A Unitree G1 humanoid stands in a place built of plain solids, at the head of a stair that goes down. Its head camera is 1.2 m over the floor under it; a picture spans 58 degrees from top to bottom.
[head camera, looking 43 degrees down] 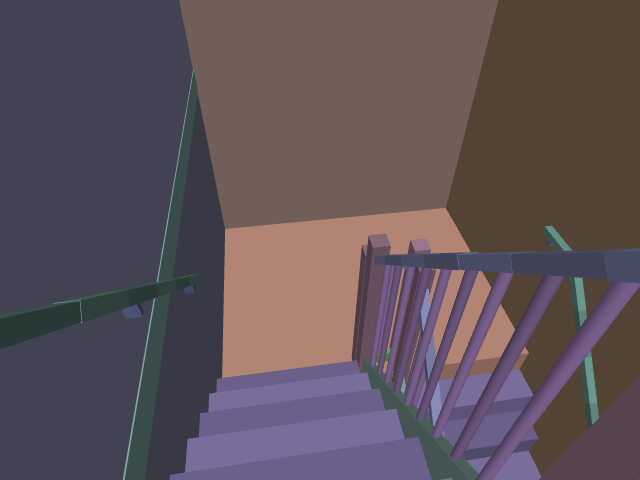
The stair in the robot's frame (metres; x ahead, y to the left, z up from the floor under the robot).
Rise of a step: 0.21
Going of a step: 0.21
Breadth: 0.90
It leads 8 degrees to the left of straight ahead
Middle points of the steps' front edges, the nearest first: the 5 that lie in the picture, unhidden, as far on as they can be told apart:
0.61 0.08 -0.42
0.82 0.11 -0.64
1.03 0.14 -0.85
1.24 0.17 -1.06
1.45 0.20 -1.28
